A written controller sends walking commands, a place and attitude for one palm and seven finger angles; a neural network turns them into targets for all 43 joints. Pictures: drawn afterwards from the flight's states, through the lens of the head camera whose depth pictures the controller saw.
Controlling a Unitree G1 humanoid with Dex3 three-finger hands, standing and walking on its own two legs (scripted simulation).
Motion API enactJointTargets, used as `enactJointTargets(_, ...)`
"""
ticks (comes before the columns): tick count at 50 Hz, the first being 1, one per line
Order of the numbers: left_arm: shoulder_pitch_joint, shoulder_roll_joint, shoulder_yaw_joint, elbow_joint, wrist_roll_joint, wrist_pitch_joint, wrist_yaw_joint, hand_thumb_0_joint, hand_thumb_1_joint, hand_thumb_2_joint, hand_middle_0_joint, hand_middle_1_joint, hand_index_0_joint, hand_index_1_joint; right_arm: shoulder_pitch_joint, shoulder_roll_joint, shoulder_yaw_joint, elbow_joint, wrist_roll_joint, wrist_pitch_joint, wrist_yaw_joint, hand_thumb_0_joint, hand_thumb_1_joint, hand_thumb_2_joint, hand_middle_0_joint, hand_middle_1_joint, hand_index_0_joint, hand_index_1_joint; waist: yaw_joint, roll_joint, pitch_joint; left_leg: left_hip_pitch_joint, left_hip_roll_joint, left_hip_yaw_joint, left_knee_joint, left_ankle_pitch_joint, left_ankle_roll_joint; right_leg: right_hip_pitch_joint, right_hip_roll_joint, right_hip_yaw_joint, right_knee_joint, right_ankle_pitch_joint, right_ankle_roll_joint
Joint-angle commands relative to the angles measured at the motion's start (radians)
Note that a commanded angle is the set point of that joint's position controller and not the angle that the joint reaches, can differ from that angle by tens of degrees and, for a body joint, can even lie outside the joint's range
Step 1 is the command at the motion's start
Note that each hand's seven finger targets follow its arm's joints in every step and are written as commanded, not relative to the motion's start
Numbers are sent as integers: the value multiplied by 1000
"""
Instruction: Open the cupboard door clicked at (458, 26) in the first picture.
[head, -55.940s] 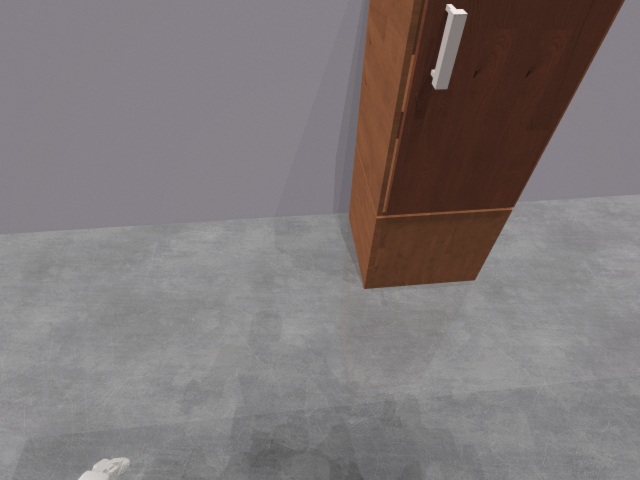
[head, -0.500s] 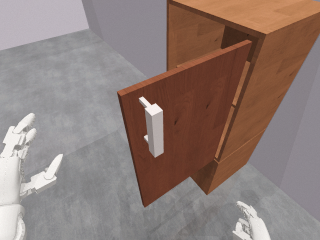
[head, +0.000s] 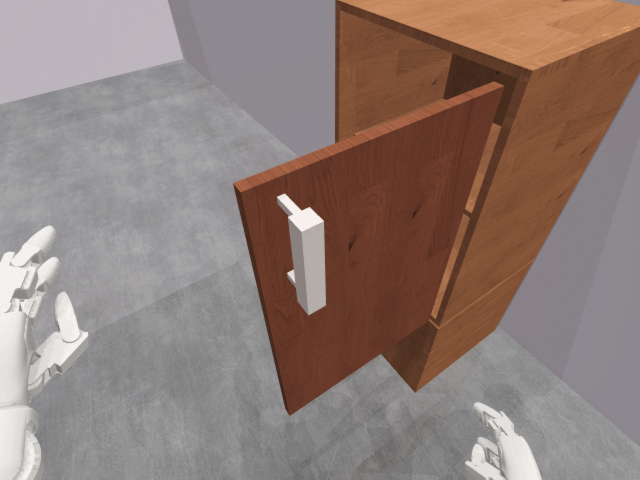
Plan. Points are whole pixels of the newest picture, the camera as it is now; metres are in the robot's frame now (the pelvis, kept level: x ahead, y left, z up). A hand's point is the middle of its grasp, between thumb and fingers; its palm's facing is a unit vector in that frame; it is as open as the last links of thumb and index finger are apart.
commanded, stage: step back with the hand held close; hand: left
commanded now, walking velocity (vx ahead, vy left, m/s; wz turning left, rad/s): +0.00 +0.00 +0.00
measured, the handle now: (299, 254) +0.33 +0.07 +0.15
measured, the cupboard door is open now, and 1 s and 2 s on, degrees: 89 89 89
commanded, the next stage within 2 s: stop stepping back and stand still in 1.18 s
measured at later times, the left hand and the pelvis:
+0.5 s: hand (59, 378) +0.15 +0.26 +0.14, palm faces +0.33 -0.79 -0.52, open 7.4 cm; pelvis -0.06 +0.01 -0.01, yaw -1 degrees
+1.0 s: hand out of the picture +0.06 +0.28 +0.17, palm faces +0.46 -0.75 -0.48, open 7.4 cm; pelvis -0.14 +0.02 -0.02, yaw +1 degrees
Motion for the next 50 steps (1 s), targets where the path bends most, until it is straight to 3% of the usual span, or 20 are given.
enactJointTargets(1,-79,180,114,-199,-6,-65,20,0,900,900,-200,-300,-200,-300,-121,-104,-41,-163,4,-59,-10,0,-900,-900,200,300,200,300,-5,0,-85,-35,3,-11,-47,332,6,27,10,15,-37,239,-22)
enactJointTargets(4,-153,210,123,-293,-6,-80,22,0,900,900,-200,-300,-200,-300,-133,-107,-41,-174,6,-67,-12,0,-900,-900,200,300,200,300,-5,19,-109,-27,0,-17,-48,298,6,34,8,21,-44,213,-22)
enactJointTargets(5,-192,338,257,-306,-15,-119,22,0,900,900,-200,-300,-200,-300,-113,-125,-34,-202,17,-48,-11,0,-900,-900,200,300,200,300,-53,-30,1,-112,15,-24,-19,213,28,-93,-37,105,-95,258,-20)
enactJointTargets(6,-63,255,201,-207,-11,-121,9,0,900,900,-200,-300,-200,-300,-110,-110,-38,-181,12,-30,-12,0,-900,-900,200,300,200,300,-55,-96,-22,-109,13,-37,-1,202,29,-91,-57,101,-91,271,-21)
enactJointTargets(7,-2,213,163,-198,-7,-117,0,0,900,900,-200,-300,-200,-300,-106,-119,-45,-193,12,-18,-9,0,-900,-900,200,300,200,300,-57,-91,-41,-103,15,-27,12,209,28,-104,-65,105,-86,278,-20)
enactJointTargets(9,39,216,164,-228,-4,-127,1,0,900,900,-200,-300,-200,-300,-104,-124,-50,-203,9,-4,-12,0,-900,-900,200,300,200,300,-57,-21,-91,-110,26,-26,8,259,24,-82,-70,88,-49,317,-17)
enactJointTargets(13,93,253,200,-264,-2,-132,14,0,900,900,-200,-300,-200,-300,-100,-129,-66,-219,13,13,-20,0,-900,-900,200,300,200,300,-58,-15,-187,-104,51,-32,26,404,20,-52,-71,72,31,440,-8)
enactJointTargets(16,119,260,213,-297,-4,-130,21,0,900,900,-200,-300,-200,-300,-96,-120,-73,-242,21,26,-23,0,-900,-900,200,300,200,300,-60,-61,-217,-126,64,-32,40,429,18,-53,-70,76,72,474,-1)
enactJointTargets(18,121,278,229,-319,-3,-132,28,0,900,900,-200,-300,-200,-300,-100,-120,-76,-242,21,28,-28,0,-900,-900,200,300,200,300,-61,-44,-216,-151,64,-37,46,406,17,-62,-77,86,82,470,-4)
enactJointTargets(23,144,274,237,-349,3,-141,43,0,900,900,-200,-300,-200,-300,-94,-123,-79,-250,21,18,-30,0,-900,-900,200,300,200,300,-57,5,-189,-266,83,-71,12,235,31,-83,-60,91,117,285,-2)
enactJointTargets(28,125,267,249,-379,21,-167,54,0,900,900,-200,-300,-200,-300,-75,-136,-78,-262,18,-9,-31,0,-900,-900,200,300,200,300,-59,65,-138,-500,127,-124,-72,-45,65,-7,-25,78,232,151,7)
enactJointTargets(32,90,244,240,-359,31,-187,57,0,900,900,-200,-300,-200,-300,-45,-135,-77,-261,21,-34,-29,0,-900,-900,200,300,200,300,-74,20,-100,-604,116,-118,-39,-259,76,-26,-43,119,242,83,0)
enactJointTargets(36,45,253,231,-350,32,-199,64,0,900,900,-200,-300,-200,-300,-24,-127,-77,-239,15,-49,-28,0,-900,-900,200,300,200,300,-85,-111,-77,-442,36,-76,151,-277,40,-284,-124,236,23,-193,-43)
enactJointTargets(39,28,263,227,-376,25,-207,79,0,900,900,-200,-300,-200,-300,-26,-114,-65,-207,9,-54,-29,0,-900,-900,200,300,200,300,-89,-126,-107,-262,6,-63,256,-172,17,-445,-180,224,-30,-240,-75)
enactJointTargets(42,39,271,250,-383,26,-215,85,0,900,900,-200,-300,-200,-300,-39,-132,-65,-222,9,-58,-39,0,-900,-900,200,300,200,300,-86,-3,-84,-404,81,-165,53,-295,47,-357,-83,140,98,-266,-23)
enactJointTargets(44,39,262,272,-387,39,-224,84,0,900,900,-200,-300,-200,-300,-51,-149,-69,-234,5,-69,-47,0,-900,-900,200,300,200,300,-75,210,-87,-713,236,-341,-235,-492,112,-53,47,47,442,-136,21)
enactJointTargets(45,40,265,273,-376,41,-226,80,0,900,900,-200,-300,-200,-300,-46,-135,-75,-233,6,-78,-42,0,-900,-900,200,300,200,300,-69,205,-113,-718,282,-381,-271,-437,138,-25,67,52,579,-127,21)
enactJointTargets(46,52,266,266,-367,38,-226,74,0,900,900,-200,-300,-200,-300,-38,-128,-84,-227,7,-85,-35,0,-900,-900,200,300,200,300,-74,157,-127,-648,291,-361,-249,-356,146,-79,69,73,633,-177,15)
enactJointTargets(49,98,239,234,-332,19,-226,70,0,900,900,-200,-300,-200,-300,-38,-112,-79,-198,2,-109,-16,0,-900,-900,200,300,200,300,-72,96,-96,-450,248,-300,-178,-121,141,-197,54,72,463,-251,-1)
enactJointTargets(50,107,225,213,-338,14,-219,67,0,900,900,-200,-300,-200,-300,-38,-116,-78,-184,-2,-112,-9,0,-900,-900,200,300,200,300,-75,129,-107,-390,239,-280,-186,-83,125,-204,60,54,388,-266,-5)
